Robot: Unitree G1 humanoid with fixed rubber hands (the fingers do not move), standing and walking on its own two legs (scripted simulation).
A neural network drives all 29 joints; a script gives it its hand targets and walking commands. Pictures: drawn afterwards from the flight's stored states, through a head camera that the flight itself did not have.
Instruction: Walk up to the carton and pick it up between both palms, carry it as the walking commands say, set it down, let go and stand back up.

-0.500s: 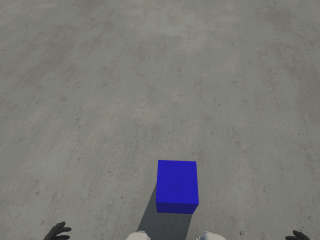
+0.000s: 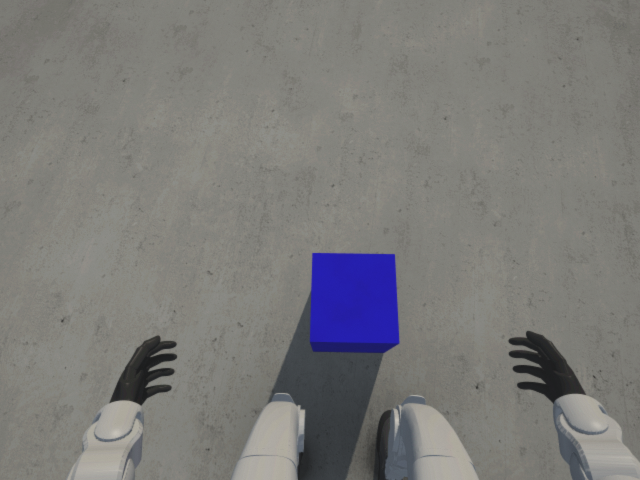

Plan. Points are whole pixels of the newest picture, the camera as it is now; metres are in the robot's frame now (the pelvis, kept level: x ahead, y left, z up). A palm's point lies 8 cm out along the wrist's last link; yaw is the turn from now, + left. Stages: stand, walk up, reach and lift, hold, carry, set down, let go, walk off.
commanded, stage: reach and lift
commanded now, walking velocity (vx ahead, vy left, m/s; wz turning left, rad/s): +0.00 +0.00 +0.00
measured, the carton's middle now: (350, 306) +0.42 -0.04 -0.60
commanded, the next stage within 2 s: none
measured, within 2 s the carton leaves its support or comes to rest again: neither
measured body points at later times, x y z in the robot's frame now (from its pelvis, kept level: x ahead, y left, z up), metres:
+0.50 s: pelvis -0.07 -0.02 -0.05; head +0.17 -0.04 +0.33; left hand +0.35 +0.20 -0.16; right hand +0.35 -0.26 -0.15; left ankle +0.02 +0.13 -0.69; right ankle +0.02 -0.14 -0.69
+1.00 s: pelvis -0.04 +0.00 -0.06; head +0.27 +0.00 +0.26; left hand +0.43 +0.18 -0.22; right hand +0.42 -0.22 -0.21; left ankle +0.02 +0.13 -0.69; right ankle +0.02 -0.13 -0.69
